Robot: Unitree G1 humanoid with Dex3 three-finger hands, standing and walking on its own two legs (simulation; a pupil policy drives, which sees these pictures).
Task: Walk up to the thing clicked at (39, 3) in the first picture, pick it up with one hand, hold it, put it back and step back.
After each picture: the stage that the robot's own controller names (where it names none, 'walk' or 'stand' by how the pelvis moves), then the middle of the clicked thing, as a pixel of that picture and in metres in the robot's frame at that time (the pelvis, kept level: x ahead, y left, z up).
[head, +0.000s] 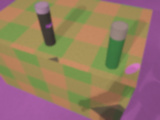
stand; (46, 25) +0.75 +0.23 -0.02
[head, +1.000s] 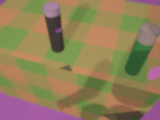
walk; (55, 30) +0.64 +0.15 +0.01
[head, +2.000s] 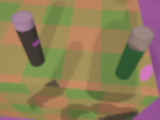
stand; (31, 42) +0.51 +0.23 +0.01
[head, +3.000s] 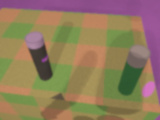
stand; (40, 58) +0.51 +0.22 -0.02
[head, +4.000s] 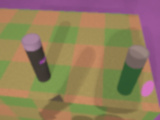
stand; (38, 60) +0.49 +0.23 -0.03
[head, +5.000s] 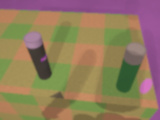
stand; (39, 58) +0.52 +0.23 -0.03
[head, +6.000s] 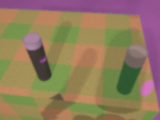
stand; (39, 59) +0.50 +0.23 -0.03
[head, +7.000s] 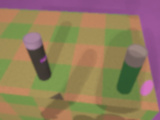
rise first; (39, 59) +0.51 +0.23 -0.03
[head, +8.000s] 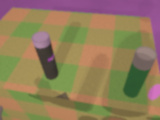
rise first; (47, 58) +0.51 +0.22 -0.02
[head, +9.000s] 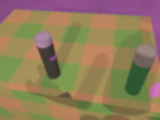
go down; (49, 57) +0.52 +0.21 -0.02
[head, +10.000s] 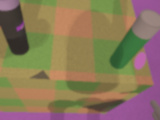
go down; (13, 26) +0.52 +0.20 +0.05
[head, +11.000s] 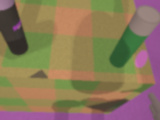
approach; (10, 25) +0.53 +0.21 +0.06
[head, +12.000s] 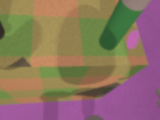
close in; out of the picture +0.54 +0.22 +0.10
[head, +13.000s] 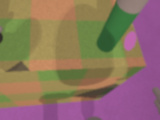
lift; out of the picture +0.54 +0.22 +0.09
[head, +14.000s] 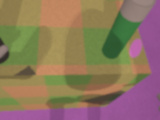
lift; out of the picture +0.48 +0.24 +0.09
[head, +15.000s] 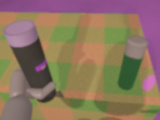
lift; (35, 67) +0.32 +0.16 +0.17
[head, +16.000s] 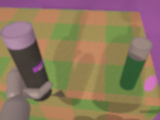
hold; (31, 67) +0.33 +0.17 +0.15
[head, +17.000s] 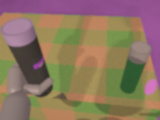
crouch; (32, 63) +0.33 +0.17 +0.17
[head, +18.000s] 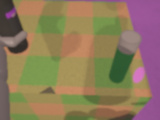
crouch; (4, 16) +0.48 +0.21 +0.21
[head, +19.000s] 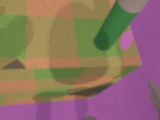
lower; out of the picture +0.55 +0.23 +0.09
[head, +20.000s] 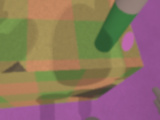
lower; out of the picture +0.54 +0.23 +0.09
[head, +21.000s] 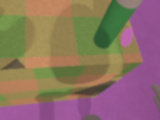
lower; out of the picture +0.55 +0.24 +0.10
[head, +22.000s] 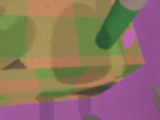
lower; out of the picture +0.55 +0.24 +0.10
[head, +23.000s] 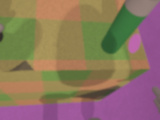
loosen; out of the picture +0.54 +0.23 +0.09
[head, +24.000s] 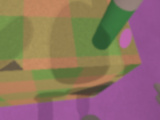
withdraw; out of the picture +0.54 +0.23 +0.09
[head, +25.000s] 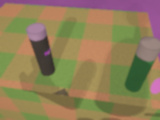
sink last; (42, 52) +0.51 +0.21 +0.02
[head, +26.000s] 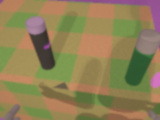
stand; (42, 46) +0.53 +0.22 +0.03
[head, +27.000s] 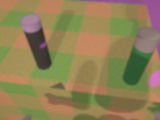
stand; (38, 45) +0.52 +0.22 +0.04
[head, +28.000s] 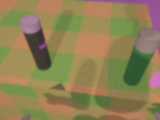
stand; (38, 46) +0.52 +0.22 +0.04
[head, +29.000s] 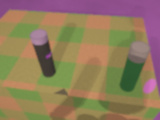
stand; (44, 55) +0.54 +0.21 -0.02
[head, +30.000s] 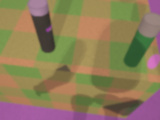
walk; (43, 28) +0.58 +0.18 +0.01
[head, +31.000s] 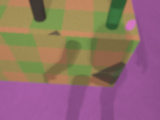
walk; out of the picture +0.77 +0.27 -0.01
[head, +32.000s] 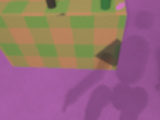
walk; out of the picture +1.09 +0.33 -0.01
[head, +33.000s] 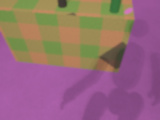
stand; out of the picture +1.15 +0.21 -0.02
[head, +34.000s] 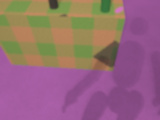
stand; out of the picture +1.16 +0.25 -0.03
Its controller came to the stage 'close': yes
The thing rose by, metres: 0.21
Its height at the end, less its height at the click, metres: +0.00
